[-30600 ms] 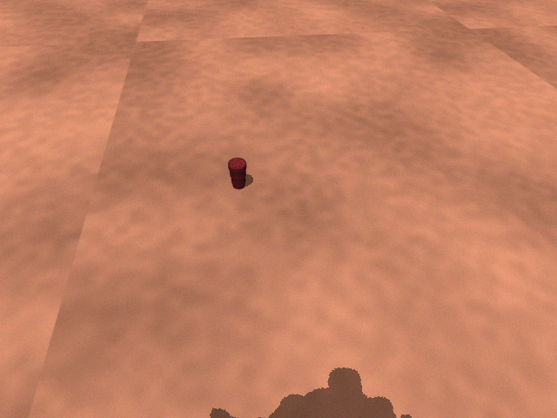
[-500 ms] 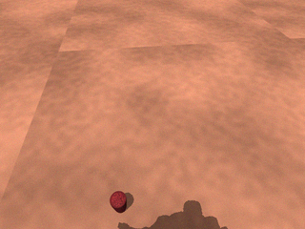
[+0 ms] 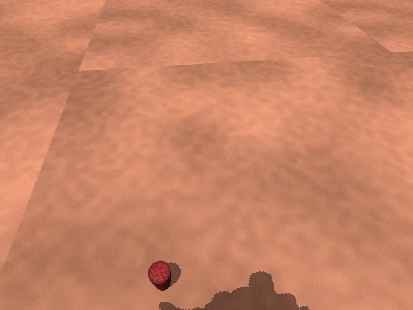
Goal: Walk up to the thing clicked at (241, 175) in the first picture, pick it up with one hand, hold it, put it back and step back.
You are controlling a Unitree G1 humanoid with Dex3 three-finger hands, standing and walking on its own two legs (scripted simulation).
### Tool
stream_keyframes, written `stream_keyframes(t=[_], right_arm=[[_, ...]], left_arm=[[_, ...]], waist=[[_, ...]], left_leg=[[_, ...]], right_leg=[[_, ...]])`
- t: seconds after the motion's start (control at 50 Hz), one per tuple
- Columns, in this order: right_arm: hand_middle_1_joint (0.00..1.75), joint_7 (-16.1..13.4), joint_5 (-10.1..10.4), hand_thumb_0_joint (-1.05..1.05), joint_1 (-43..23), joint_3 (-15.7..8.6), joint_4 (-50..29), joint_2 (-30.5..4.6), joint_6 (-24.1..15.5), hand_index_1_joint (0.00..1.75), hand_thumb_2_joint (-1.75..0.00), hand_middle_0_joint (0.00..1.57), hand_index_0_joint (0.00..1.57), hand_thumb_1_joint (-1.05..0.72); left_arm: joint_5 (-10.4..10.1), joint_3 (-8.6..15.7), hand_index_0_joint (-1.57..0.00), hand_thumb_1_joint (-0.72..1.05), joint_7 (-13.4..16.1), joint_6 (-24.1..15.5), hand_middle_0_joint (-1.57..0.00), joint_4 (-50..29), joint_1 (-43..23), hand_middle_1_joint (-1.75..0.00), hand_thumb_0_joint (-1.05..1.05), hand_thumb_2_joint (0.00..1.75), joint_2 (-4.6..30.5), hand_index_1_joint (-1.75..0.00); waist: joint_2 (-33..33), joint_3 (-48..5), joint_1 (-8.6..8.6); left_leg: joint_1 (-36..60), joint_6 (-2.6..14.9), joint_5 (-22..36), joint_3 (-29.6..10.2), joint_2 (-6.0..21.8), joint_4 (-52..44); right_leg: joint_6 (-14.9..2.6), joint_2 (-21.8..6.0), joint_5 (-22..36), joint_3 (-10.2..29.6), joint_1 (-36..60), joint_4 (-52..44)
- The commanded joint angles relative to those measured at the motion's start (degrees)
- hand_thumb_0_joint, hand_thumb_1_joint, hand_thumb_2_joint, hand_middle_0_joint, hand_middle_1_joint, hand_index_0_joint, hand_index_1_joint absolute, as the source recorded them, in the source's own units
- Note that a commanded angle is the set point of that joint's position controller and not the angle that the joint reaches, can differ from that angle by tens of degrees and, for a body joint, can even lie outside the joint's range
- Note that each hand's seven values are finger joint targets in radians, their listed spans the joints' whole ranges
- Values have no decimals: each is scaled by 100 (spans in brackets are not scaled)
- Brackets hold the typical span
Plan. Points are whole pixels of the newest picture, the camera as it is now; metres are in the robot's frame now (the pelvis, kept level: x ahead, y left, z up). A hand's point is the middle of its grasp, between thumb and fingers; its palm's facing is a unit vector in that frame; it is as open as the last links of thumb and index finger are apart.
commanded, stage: step back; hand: left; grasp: from the side
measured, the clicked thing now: (161, 277) +0.40 +0.20 -0.71
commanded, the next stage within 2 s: none
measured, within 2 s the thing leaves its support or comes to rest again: neither
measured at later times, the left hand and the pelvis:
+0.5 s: hand out of the picture +0.07 +0.30 -0.19, palm faces +0.00 -0.93 -0.36, open 7.4 cm; pelvis -0.08 +0.04 -0.03, yaw +1 degrees
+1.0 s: hand out of the picture -0.07 +0.29 -0.16, palm faces -0.06 -0.92 -0.40, open 7.4 cm; pelvis -0.18 +0.03 -0.02, yaw -3 degrees
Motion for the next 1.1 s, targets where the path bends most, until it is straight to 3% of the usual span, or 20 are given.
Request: stream_keyframes(t=[0.0, 0.18, 0.22, 0.26, 0.3, 0.36, 0.38, 0.4, 0.42, 0.46, 0.54, 0.58, 0.7, 0.8, 0.84, 0.86, 0.88, 0.96, 1.02, 1.08], right_arm=[[30, -16, 131, 0, -238, -320, -572, -1398, -1, 30, -90, 20, 20, -90], [30, 28, 113, 0, -208, -481, -1088, -1406, 150, 30, -90, 20, 20, -90], [30, 41, 101, 0, -73, -475, -1127, -1333, 196, 30, -90, 20, 20, -90], [30, 79, 70, 0, 252, -473, -1157, -1271, 268, 30, -90, 20, 20, -90], [30, 113, 97, 0, 587, -512, -1185, -1375, 287, 30, -90, 20, 20, -90], [30, 82, 109, 0, 878, -543, -1162, -1403, 175, 30, -90, 20, 20, -90], [30, 48, 62, 0, 826, -537, -1180, -1478, 118, 30, -90, 20, 20, -90], [30, 8, -56, 0, 663, -635, -1284, -1853, 72, 30, -90, 20, 20, -90], [30, -26, -92, 0, 636, -685, -1338, -2121, 31, 30, -90, 20, 20, -90], [30, -77, -86, 0, 544, -684, -1508, -2156, 1, 30, -90, 20, 20, -90], [30, -209, -128, 0, -113, -592, -1745, -1627, 7, 30, -90, 20, 20, -90], [30, -225, -84, 0, 79, -601, -1808, -1542, -4, 30, -90, 20, 20, -90], [30, -230, -41, 0, 592, -656, -1859, -1611, 39, 30, -90, 20, 20, -90], [30, -163, 57, 0, 102, -618, -2005, -1650, 142, 30, -90, 20, 20, -90], [30, -127, 147, 0, 19, -523, -2088, -1413, 134, 30, -90, 20, 20, -90], [30, -156, 154, 0, -112, -506, -2099, -1253, 157, 30, -90, 20, 20, -90], [30, -192, 113, 0, 5, -589, -2027, -1400, 194, 30, -90, 20, 20, -90], [30, -144, 155, 0, 325, -480, -1822, -1289, 146, 30, -90, 20, 20, -90], [30, -187, 149, 0, 321, -423, -1925, -1291, 76, 30, -90, 20, 20, -90], [30, -209, 112, 0, 508, -398, -1987, -1183, 10, 30, -90, 20, 20, -90]], left_arm=[[-118, 505, -20, 90, 147, -32, -20, -513, -60, -30, 0, 90, 1517, -30], [-22, 588, -20, 90, 101, 90, -20, -1133, -142, -30, 0, 90, 1548, -30], [17, 643, -20, 90, 99, 107, -20, -1261, -276, -30, 0, 90, 1730, -30], [108, 708, -20, 90, 117, 101, -20, -1493, -605, -30, 0, 90, 1935, -30], [140, 729, -20, 90, 138, 107, -20, -1662, -875, -30, 0, 90, 1919, -30], [108, 651, -20, 90, 153, 149, -20, -1771, -1012, -30, 0, 90, 1705, -30], [49, 634, -20, 90, 136, 187, -20, -1776, -834, -30, 0, 90, 1562, -30], [-21, 577, -20, 90, 143, 217, -20, -1877, -707, -30, 0, 90, 1291, -30], [-31, 584, -20, 90, 180, 246, -20, -1877, -643, -30, 0, 90, 1173, -30], [-11, 541, -20, 90, 239, 282, -20, -1835, -305, -30, 0, 90, 1133, -30], [-77, 596, -20, 90, 243, 326, -20, -1673, -4, -30, 0, 90, 1330, -30], [-17, 631, -20, 90, 231, 298, -20, -1685, 126, -30, 0, 90, 1362, -30], [14, 616, -20, 90, 184, 176, -20, -1973, -91, -30, 0, 90, 1237, -30], [76, 644, -20, 90, 155, 79, -20, -1634, 744, -30, 0, 90, 1140, -30], [148, 769, -20, 90, 151, 33, -20, -1720, 766, -30, 0, 90, 1637, -30], [80, 851, -20, 90, 124, 90, -20, -1861, 379, -30, 0, 90, 2054, -30], [170, 860, -20, 90, 138, 67, -20, -2139, -29, -30, 0, 90, 2203, -30], [92, 752, -20, 90, 181, 66, -20, -2257, -245, -30, 0, 90, 1528, -30], [151, 708, -20, 90, 185, 102, -20, -2314, 230, -30, 0, 90, 1433, -30], [133, 722, -20, 90, 207, 164, -20, -2417, 300, -30, 0, 90, 1447, -30]], waist=[[-59, 211, -32], [-22, -816, -46], [-616, -716, -52], [-1245, -594, -90], [-1267, -451, -252], [-1065, -483, -334], [-348, -398, -276], [933, -295, -205], [1194, -226, -186], [1017, -385, -183], [962, -401, 140], [784, -597, 65], [623, -676, -309], [635, -900, 81], [-408, -887, 53], [-1424, -412, 154], [-1702, -149, 164], [-816, 83, -73], [-760, -235, 213], [-1136, -729, 179]], left_leg=[[-410, 336, 1533, -572, 553, 468], [-612, 525, 678, -599, 346, 1517], [-751, 384, -73, -251, -101, 2294], [-903, 277, -1941, -206, -438, 3472], [-817, 360, -2124, -490, -243, 3599], [-784, 360, -844, -296, -132, 2241], [-950, 405, 408, -638, 225, 1111], [-798, 579, 1814, -1932, 966, 515], [-309, 1026, 2557, -2808, 1519, 326], [-323, 1098, 3399, -2659, 1715, 528], [-98, 809, 2449, -1504, 1016, 756], [287, 1209, 2554, -1536, 1178, 912], [856, 1532, 2568, -1586, 1399, 1163], [-134, 994, 1706, -1100, 1028, 1738], [-1473, 470, 320, -751, 366, 2274], [-1759, 162, -1531, -253, -540, 3223], [-1499, 71, -2691, -668, -544, 4415], [-1913, 81, -2019, -923, -852, 4821], [-2151, -15, -1936, -702, -759, 3994], [-1984, -3, -1909, -520, -246, 2240]], right_leg=[[-294, -510, 1459, 467, -568, 326], [-797, -778, 1072, 789, -687, 907], [-1118, -1274, 1175, 1275, -929, 530], [-1614, -1942, 1368, 1760, -1304, 270], [-1542, -1909, 1159, 1546, -1726, 423], [-974, -1264, 1024, 965, -1441, 1311], [-679, -753, 585, 625, -1224, 1964], [-355, 135, -313, 336, -1742, 3060], [-310, 787, -2209, 617, -2552, 3659], [-291, 778, -2553, 1213, -2587, 4462], [-251, 718, -1550, 1332, -2623, 4886], [-98, 703, -1610, 1209, -2538, 4968], [22, 376, -1813, 870, -2308, 3213], [-239, 312, 48, 300, -608, 583], [-719, -625, 1137, 1805, 52, 662], [-1636, -1620, 1423, 2888, -754, 271], [-2067, -2172, 1667, 3466, -1523, 165], [-1389, -1078, 2216, 1631, -1121, 557], [-1288, -778, 2623, 1470, -135, 942], [-1240, -966, 3014, 1467, 789, 1389]])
